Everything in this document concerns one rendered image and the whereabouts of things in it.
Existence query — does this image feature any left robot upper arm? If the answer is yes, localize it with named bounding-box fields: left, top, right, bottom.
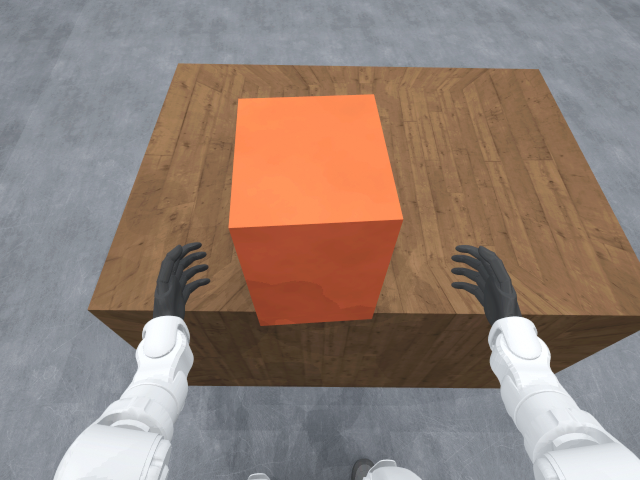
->
left=61, top=424, right=172, bottom=480

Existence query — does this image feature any left robot forearm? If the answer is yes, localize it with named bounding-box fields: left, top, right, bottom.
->
left=53, top=316, right=194, bottom=480

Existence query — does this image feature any robot right shin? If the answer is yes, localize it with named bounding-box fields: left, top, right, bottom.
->
left=366, top=460, right=397, bottom=477

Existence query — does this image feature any pedestal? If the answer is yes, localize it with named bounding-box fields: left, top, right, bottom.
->
left=87, top=63, right=640, bottom=388

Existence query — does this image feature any right robot upper arm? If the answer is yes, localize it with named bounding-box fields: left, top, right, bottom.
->
left=533, top=442, right=640, bottom=480

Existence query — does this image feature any robot left hand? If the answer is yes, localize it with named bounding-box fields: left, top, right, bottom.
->
left=153, top=242, right=210, bottom=320

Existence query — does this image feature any right robot forearm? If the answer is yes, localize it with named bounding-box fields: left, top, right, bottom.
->
left=488, top=317, right=640, bottom=465

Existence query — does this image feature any carton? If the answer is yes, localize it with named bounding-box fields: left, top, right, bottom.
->
left=229, top=94, right=403, bottom=326

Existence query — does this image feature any robot right hand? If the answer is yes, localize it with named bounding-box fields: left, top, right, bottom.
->
left=451, top=245, right=522, bottom=326

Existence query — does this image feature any robot right foot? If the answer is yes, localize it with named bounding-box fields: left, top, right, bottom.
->
left=351, top=459, right=374, bottom=480

